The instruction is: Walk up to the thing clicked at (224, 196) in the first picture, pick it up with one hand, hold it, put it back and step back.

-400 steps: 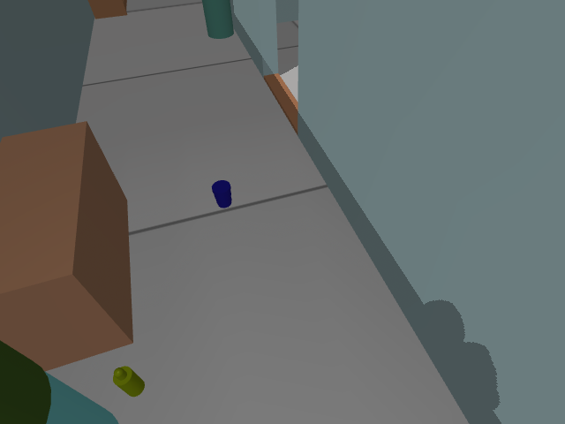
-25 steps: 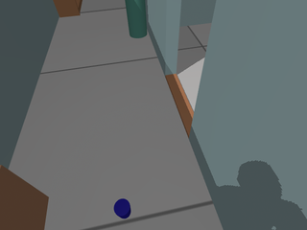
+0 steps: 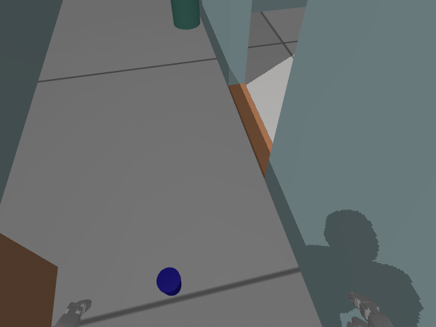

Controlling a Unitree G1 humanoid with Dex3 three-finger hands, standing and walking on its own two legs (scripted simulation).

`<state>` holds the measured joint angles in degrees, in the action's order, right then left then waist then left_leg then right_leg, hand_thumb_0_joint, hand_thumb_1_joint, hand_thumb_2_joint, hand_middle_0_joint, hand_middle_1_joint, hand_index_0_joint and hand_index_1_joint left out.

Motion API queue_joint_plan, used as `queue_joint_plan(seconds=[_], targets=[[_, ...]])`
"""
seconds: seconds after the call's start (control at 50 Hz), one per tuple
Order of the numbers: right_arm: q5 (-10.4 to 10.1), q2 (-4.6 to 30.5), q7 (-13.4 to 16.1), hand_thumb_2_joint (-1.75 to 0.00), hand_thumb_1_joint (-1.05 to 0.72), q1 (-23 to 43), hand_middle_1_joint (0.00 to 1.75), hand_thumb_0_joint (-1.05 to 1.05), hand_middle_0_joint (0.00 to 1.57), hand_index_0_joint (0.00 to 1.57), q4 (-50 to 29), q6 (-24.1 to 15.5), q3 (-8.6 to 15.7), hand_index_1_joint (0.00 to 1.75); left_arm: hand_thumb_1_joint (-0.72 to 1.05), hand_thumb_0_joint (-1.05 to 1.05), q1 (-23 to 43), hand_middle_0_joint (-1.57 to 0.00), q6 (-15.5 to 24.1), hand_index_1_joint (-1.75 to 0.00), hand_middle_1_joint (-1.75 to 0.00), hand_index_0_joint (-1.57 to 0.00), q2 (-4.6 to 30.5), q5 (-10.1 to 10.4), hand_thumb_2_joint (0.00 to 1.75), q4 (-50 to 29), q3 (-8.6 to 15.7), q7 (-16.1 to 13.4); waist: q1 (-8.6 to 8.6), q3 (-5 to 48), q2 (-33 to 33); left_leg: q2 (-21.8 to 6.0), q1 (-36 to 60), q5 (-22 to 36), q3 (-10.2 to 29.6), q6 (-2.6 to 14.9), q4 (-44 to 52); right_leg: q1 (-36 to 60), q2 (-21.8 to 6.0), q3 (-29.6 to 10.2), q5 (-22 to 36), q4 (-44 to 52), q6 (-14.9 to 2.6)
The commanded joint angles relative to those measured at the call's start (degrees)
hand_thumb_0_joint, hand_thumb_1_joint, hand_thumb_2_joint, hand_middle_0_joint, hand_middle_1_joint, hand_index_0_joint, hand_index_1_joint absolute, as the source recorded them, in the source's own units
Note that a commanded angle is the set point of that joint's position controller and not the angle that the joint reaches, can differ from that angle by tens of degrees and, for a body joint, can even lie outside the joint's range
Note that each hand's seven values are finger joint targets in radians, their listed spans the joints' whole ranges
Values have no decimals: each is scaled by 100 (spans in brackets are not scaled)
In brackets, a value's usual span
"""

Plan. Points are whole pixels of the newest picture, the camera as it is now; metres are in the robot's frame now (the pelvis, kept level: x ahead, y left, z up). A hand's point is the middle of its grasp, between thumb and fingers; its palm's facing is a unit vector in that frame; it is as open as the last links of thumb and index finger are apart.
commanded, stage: go down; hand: left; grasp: from the side
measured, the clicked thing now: (170, 283) +0.37 +0.21 -0.67
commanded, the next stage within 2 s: none
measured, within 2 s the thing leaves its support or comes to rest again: neither
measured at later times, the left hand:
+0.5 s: hand out of the picture +0.14 +0.26 -0.15, palm faces -0.02 -0.91 -0.41, open 15.6 cm
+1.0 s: hand (96, 301) +0.24 +0.32 -0.25, palm faces +0.00 -0.88 -0.48, open 16.0 cm
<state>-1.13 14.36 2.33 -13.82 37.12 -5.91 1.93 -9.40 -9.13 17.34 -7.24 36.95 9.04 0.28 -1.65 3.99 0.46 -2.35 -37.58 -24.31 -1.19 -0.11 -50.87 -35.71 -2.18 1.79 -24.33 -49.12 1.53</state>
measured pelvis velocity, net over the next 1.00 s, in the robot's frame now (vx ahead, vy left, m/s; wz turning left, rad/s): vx -0.05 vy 0.00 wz -0.02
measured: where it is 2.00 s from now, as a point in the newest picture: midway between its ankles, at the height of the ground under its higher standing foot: outside the picture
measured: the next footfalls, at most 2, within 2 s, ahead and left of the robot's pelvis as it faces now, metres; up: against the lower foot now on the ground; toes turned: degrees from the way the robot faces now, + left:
none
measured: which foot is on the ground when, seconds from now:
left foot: down 0.00-1.00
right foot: down 0.00-1.00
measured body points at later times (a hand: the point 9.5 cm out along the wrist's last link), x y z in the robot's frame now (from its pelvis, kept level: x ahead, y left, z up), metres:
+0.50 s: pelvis -0.01 +0.00 -0.04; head +0.07 +0.02 +0.40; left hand +0.14 +0.31 -0.12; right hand +0.16 -0.24 -0.12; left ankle +0.01 +0.12 -0.69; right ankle +0.00 -0.14 -0.69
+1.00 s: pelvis -0.05 +0.00 -0.17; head +0.12 +0.02 +0.25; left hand +0.24 +0.36 -0.22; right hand +0.11 -0.27 -0.28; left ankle +0.01 +0.12 -0.69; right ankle +0.00 -0.14 -0.69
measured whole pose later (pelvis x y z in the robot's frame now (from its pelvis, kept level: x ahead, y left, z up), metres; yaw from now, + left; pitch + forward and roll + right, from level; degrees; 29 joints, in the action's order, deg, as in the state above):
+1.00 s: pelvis -0.05 +0.00 -0.17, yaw -1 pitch +29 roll -3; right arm 0.2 16.0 1.0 -7.9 36.5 -7.9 1.9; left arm 5.9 13.3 29.8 -6.9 38.8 23.6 9.4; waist -2.3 9.2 0.2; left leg -3.2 -87.9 -36.6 1.7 0.1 -94.9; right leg -85.3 -1.9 2.0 -37.0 -92.9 1.2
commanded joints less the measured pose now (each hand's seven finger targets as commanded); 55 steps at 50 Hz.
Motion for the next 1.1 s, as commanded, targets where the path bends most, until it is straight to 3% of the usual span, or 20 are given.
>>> queue_joint_plan(seconds=[0.0,0.14,0.2,0.38,0.44,0.5,0.56,0.58,0.6,0.62,0.68,0.72,0.74,0.78,0.82,0.88,0.9,0.96,1.04,1.08], targets=[[16,835,109,-87,-80,27,30,0,20,20,-879,-358,318,30,-45,0,-259,-3,-74,-40,-40,-3,1161,11,42,-1314,383,-49,34,1144,218,140,537,1383,106,10,397,204,223,97,1172,349,-206],[47,789,211,-87,-80,115,30,0,20,20,-1160,-508,263,30,-44,0,-681,-3,-438,-41,-42,-3,1124,51,43,-2212,358,-46,-22,1208,363,76,247,1319,254,-4,94,-198,237,147,1014,-23,-219],[63,796,233,-88,-82,97,30,0,20,20,-1248,-572,253,30,-41,0,-841,-3,-520,-53,-54,-4,1082,108,55,-2519,345,-24,-57,1302,567,21,209,1233,351,-37,26,-459,254,162,868,-237,-233],[86,711,338,-88,-80,77,30,0,20,20,-1422,-704,210,30,-40,0,-1271,-2,-584,-38,-37,-2,1119,188,43,-2949,465,-71,-62,1445,385,61,-280,1078,326,12,-409,-709,283,173,804,-533,-221],[98,729,368,-89,-85,60,30,0,20,20,-1413,-740,214,30,-37,0,-1061,-3,-507,-58,-59,-3,1281,164,63,-2983,569,-73,-102,1513,500,40,-334,1146,381,-3,-502,-859,276,161,816,-692,-237],[112,726,369,-88,-81,108,30,0,20,20,-1341,-799,195,30,-40,0,-569,-2,-281,-41,-41,-1,1409,115,48,-2610,699,-91,-141,1243,310,64,-816,694,337,48,-732,-1228,267,135,507,-821,-230],[145,765,330,-88,-83,118,30,0,20,20,-1170,-890,217,30,-41,0,55,-2,176,-37,-36,-2,1588,113,43,-2023,903,-50,-181,1295,167,98,-1327,475,244,90,-1214,-1579,240,77,369,-1141,-225],[168,771,313,-89,-85,148,30,0,20,20,-1111,-931,233,30,-43,0,354,-3,395,-43,-44,-3,1687,98,48,-1839,1002,-10,-181,1270,163,118,-1603,278,186,106,-1421,-1803,229,23,230,-1282,-223],[168,784,280,-89,-87,145,30,0,20,20,-1041,-968,246,30,-42,0,548,-3,637,-47,-47,-3,1806,106,51,-1658,1105,58,-153,1422,236,129,-1783,331,173,110,-1622,-1954,215,-2,291,-1495,-235],[183,819,245,-89,-86,107,30,0,20,20,-961,-992,281,30,-44,0,624,-3,880,-39,-39,-3,1893,93,43,-1561,1173,143,-90,1641,261,152,-1924,239,152,117,-1786,-2078,198,-33,211,-1682,-242],[181,938,140,-89,-89,126,30,0,20,20,-885,-1015,352,30,-51,0,720,-6,1507,-55,-57,-7,2158,13,52,-1498,1347,425,97,2410,695,125,-1852,659,242,56,-2072,-2498,174,-57,448,-2311,-307],[165,1034,99,-89,-88,137,30,0,20,20,-844,-917,411,30,-55,0,1067,-7,1763,-62,-63,-8,2355,-72,58,-1568,1418,513,110,2725,837,76,-1785,633,373,17,-2161,-2843,166,-26,334,-2540,-329],[161,1042,76,-89,-87,160,30,0,20,20,-829,-861,418,30,-54,0,1128,-7,1834,-54,-55,-7,2273,-130,50,-1434,1349,532,91,2743,897,56,-1811,493,443,-12,-2186,-3068,171,4,205,-2651,-333],[145,1108,26,-89,-87,179,30,0,20,20,-784,-743,428,30,-46,0,1157,-3,1959,-41,-42,-4,2282,-133,39,-1087,1460,557,111,2778,743,33,-2037,409,546,-9,-2314,-3343,193,60,106,-2838,-335],[119,1121,-14,-89,-87,235,30,0,20,20,-782,-617,429,30,-42,0,954,-3,2080,-30,-31,-3,2555,-115,33,-514,1824,561,219,2791,452,72,-2519,268,469,66,-2573,-3310,200,26,60,-2903,-325],[123,1142,-69,-89,-86,216,30,0,20,20,-753,-459,421,30,-36,0,1501,-2,2401,-28,-29,-2,2987,41,32,-772,2144,677,245,3189,411,116,-2878,376,410,128,-2949,-3271,177,-16,206,-3163,-314],[109,1157,-79,-89,-86,265,30,0,20,20,-771,-429,447,30,-37,0,1436,-2,2479,-31,-32,-3,2861,110,33,-618,2106,748,222,3169,314,120,-2977,220,382,151,-3048,-3362,182,-35,69,-3189,-315],[137,1193,-73,-89,-85,244,30,0,20,20,-655,-373,425,30,-33,0,2123,-1,2803,-33,-35,-2,3134,253,38,-645,2254,968,104,3380,415,100,-3126,345,363,178,-3405,-3668,170,-64,189,-3425,-305],[161,1248,-82,-89,-85,204,30,0,20,20,-562,-298,403,30,-31,0,2623,0,3117,-42,-45,-2,3365,258,47,-418,2310,1177,50,3513,527,78,-3286,112,411,170,-3599,-4040,161,-46,6,-3653,-319],[173,1297,-82,-89,-84,209,30,0,20,20,-521,-257,397,30,-29,0,2749,0,3210,-38,-41,-1,3416,197,44,-328,2268,1268,57,3573,804,39,-3114,-27,509,124,-3565,-4388,169,-3,-160,-3806,-352]])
